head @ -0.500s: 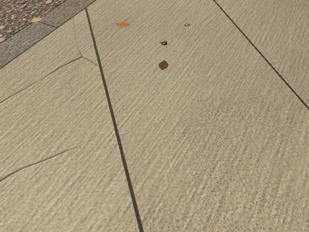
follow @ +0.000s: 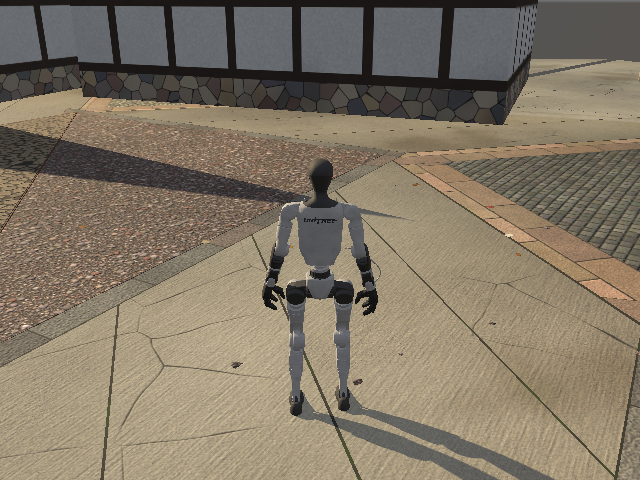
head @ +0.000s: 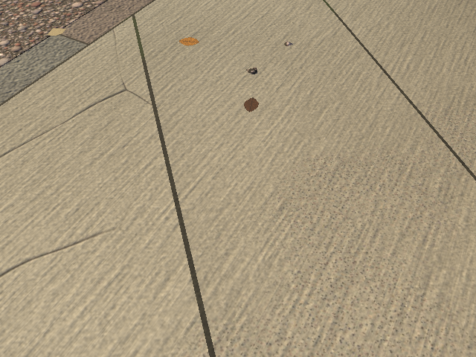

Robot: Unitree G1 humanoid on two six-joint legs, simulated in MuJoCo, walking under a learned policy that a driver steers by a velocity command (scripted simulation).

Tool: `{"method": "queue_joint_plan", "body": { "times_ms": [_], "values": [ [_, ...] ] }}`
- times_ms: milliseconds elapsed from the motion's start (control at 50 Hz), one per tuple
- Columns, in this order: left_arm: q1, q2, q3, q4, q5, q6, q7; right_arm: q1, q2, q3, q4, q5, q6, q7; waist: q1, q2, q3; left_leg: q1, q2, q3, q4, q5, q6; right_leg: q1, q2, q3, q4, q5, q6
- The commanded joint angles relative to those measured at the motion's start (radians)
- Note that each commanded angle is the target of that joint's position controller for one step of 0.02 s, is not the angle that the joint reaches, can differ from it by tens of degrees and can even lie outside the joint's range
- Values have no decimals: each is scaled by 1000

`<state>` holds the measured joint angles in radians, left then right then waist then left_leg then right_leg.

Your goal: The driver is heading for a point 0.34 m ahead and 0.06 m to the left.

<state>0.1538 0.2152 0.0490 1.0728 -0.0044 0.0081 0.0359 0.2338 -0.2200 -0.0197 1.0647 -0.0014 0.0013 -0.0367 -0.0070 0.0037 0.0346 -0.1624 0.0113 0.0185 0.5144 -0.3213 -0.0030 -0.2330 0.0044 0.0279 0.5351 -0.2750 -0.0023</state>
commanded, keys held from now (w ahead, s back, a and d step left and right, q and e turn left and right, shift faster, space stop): w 0.20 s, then w+q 0.22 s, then no key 0.58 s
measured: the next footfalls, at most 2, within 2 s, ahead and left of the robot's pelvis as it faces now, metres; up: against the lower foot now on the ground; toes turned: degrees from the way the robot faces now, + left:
left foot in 0.64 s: +0.37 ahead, +0.12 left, +0.00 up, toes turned +11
right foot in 0.98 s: +0.36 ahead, -0.11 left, +0.00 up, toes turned +7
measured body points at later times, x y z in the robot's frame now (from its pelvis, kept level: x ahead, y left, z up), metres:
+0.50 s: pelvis +0.14 -0.02 +0.00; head +0.15 -0.03 +0.45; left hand +0.03 +0.20 -0.14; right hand +0.30 -0.26 -0.12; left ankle +0.26 +0.14 -0.68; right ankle +0.02 -0.12 -0.73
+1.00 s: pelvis +0.27 +0.02 +0.00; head +0.28 +0.02 +0.45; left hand +0.30 +0.29 -0.14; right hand +0.41 -0.21 -0.14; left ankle +0.33 +0.12 -0.73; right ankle +0.32 -0.11 -0.74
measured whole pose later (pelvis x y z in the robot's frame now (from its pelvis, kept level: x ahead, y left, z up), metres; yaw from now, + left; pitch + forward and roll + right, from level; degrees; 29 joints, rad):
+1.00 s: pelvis +0.27 +0.02 +0.00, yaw +8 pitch +0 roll +2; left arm 0.17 0.22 0.04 1.03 0.02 0.01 0.05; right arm 0.14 -0.21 -0.03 0.97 -0.01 -0.02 -0.01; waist 0.00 -0.01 0.01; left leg -0.33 -0.07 0.08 0.46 -0.14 0.07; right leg -0.32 -0.07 0.02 0.57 -0.25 0.02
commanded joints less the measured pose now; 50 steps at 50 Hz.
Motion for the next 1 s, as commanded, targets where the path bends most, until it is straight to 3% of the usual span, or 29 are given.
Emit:
{"method": "queue_joint_plan", "body": {
  "times_ms": [20, 60, 120, 160, 200, 220, 240, 260, 280, 300, 320, 360, 420, 480, 520, 560, 620, 640, 660, 680, 700, 720, 740, 780, 840, 900, 960, 980, 1000],
  "values": [
    [15, 116, 22, -20, -8, -11, 5, 44, -129, -27, -25, 12, -8, -9, 1, 21, 71, -139, 28, -57, -134, -380, 71, -72, 11, -5, -64, -368, -59],
    [-7, 98, 19, -35, -14, -40, -1, 92, -139, -32, -25, 23, -31, -8, -18, 50, 122, -132, 98, -168, -181, -469, 122, -161, 2, -2, -16, -365, -68],
    [-50, 51, 10, -62, -22, -84, -25, 152, -195, -56, -10, 29, -59, 2, -28, 176, 132, -69, 302, -455, -330, -493, 233, -240, -1, -63, 202, -143, -62],
    [4, 44, 10, -49, -29, -97, -36, 90, -181, -53, -39, 30, -66, 10, 20, 166, 135, -129, 296, -417, -317, -417, 219, -154, -16, -65, 137, -171, -93],
    [167, 73, 26, 20, -30, -101, -34, -3, -162, -49, -80, 39, -64, 17, 99, 113, 111, -268, 170, -233, -189, -249, 138, 141, 5, -63, -68, -78, -99],
    [293, 144, 49, 54, -22, -103, -28, -41, -119, -37, -106, 37, -71, 20, 141, -39, 71, -400, 69, -102, 59, -71, 79, 301, -109, 139, -165, -114, -134],
    [434, 265, 79, 81, -20, -110, -37, -50, -68, -26, -149, 35, -88, 17, 170, -307, 1, -571, -47, 28, 407, -108, 24, 449, -326, 522, -318, -165, -250],
    [416, 193, 53, 72, 4, -126, -40, -61, -101, -36, -151, 50, -102, 15, 149, -211, 8, -665, -41, -108, 631, -234, 39, 434, -407, 648, -338, -114, -292],
    [353, 126, 32, 50, 5, -137, -38, -24, -102, -39, -138, 68, -108, 23, 101, -124, 49, -716, -6, -179, 723, -166, 70, 421, -395, 536, -317, -38, -259],
    [296, 104, 22, 28, 1, -142, -40, 0, -93, -39, -123, 67, -109, 30, 68, -91, 46, -717, 25, -186, 722, -71, 92, 402, -353, 407, -318, 17, -214],
    [259, 95, 16, 18, -2, -140, -43, -9, -94, -45, -121, 58, -108, 32, 52, -73, 65, -717, 46, -186, 672, 8, 102, 382, -324, 299, -330, 110, -176],
    [255, 54, -1, 14, 9, -130, -40, -20, -89, -56, -121, 47, -93, 45, 41, -98, 47, -637, 70, -142, 596, 102, 95, 333, -254, 119, -339, 274, -120],
    [277, 95, 2, 12, 22, -124, -22, -86, -40, -46, -158, 39, -68, 59, 43, -69, 67, -631, 69, -99, 512, 187, 56, 270, -245, 15, -382, 362, -133],
    [236, 124, -2, -6, 22, -113, -6, -219, -5, -23, -227, 22, -70, 62, 46, -62, 115, -484, 39, 5, 245, 287, 38, 117, -197, -104, -388, 572, -119],
    [291, 147, 0, 11, 10, -105, -3, -264, -12, -18, -249, 16, -66, 70, 60, -85, 95, -379, 14, 63, 172, 309, 41, 110, -205, -129, -356, 668, -125],
    [291, 161, 3, 20, -1, -99, -5, -243, -41, -24, -255, 19, -60, 75, 26, -114, 72, -321, -6, 57, 121, 299, 74, 167, -230, -131, -282, 819, -120],
    [218, 171, 6, 4, -9, -89, -6, -2, -135, -68, -182, 8, -64, 72, -121, -117, -77, -47, -67, 64, -11, 384, 147, 222, -205, -136, 21, 969, -68],
    [239, 167, 3, -5, 2, -93, -12, 60, -197, -87, -164, -2, -60, 59, -139, -57, -144, 161, 17, -21, -3, 694, 173, 87, -150, -151, 207, 750, -27],
    [342, 65, -27, -11, 33, -99, -24, 121, -256, -85, -150, -34, -50, 46, -76, 199, -315, 490, 303, -333, 91, 1220, 336, -201, 1, -161, 627, -153, 29],
    [445, 34, -32, 31, 1, -109, -38, 142, -199, -59, -150, -35, -53, 54, -53, 190, -529, 517, 430, -567, -2, 1265, 466, -198, 42, 73, 824, -442, 46],
    [366, 87, -14, 12, -28, -103, -41, 41, -171, -56, -164, -10, -53, 62, -45, 122, -417, 349, 370, -465, -79, 977, 436, -220, -8, 91, 836, -396, 51],
    [243, 91, -12, -29, -31, -93, -29, -74, -131, -46, -183, 9, -55, 60, -28, 68, -233, 191, 307, -358, -132, 753, 364, -294, -46, 39, 793, -343, 49],
    [187, 90, -6, -36, -18, -78, -12, -137, -93, -31, -191, 7, -62, 59, -7, 2, -147, 35, 266, -288, -183, 648, 314, -270, -77, 31, 720, -284, 52],
    [211, 80, 2, -35, -3, -42, 14, -193, -99, -31, -188, -14, -65, 58, 47, 37, -95, -173, 203, -190, -236, 518, 260, -124, -94, 19, 561, -225, 50],
    [216, 55, -2, -35, 5, -21, 32, -171, -113, -36, -175, -35, -62, 43, 59, 82, -124, -217, 184, -166, -260, 426, 267, -45, -83, -2, 338, -204, 49],
    [161, 79, 4, -47, 7, -1, 28, -176, -127, -38, -176, -20, -46, 25, 49, 102, -141, -243, 182, -190, -314, 37, 238, 25, -75, -14, 188, -46, 35],
    [149, 78, 8, -35, 28, 4, 15, -169, -96, -28, -156, -2, -31, 17, 70, 90, -69, -337, 132, -168, -326, -260, 150, 124, -52, -44, 25, 58, 1],
    [143, 83, 6, -39, 36, 2, 13, -134, -79, -23, -138, -2, -30, 18, 65, 61, -34, -340, 109, -158, -310, -301, 106, 120, -81, -13, -54, 67, -18],
    [130, 123, 11, -47, 33, -1, 15, -113, -86, -26, -130, -3, -28, 16, 41, 14, 10, -317, 73, -123, -264, -261, 72, 56, -125, 35, -125, 0, -42]
  ]
}}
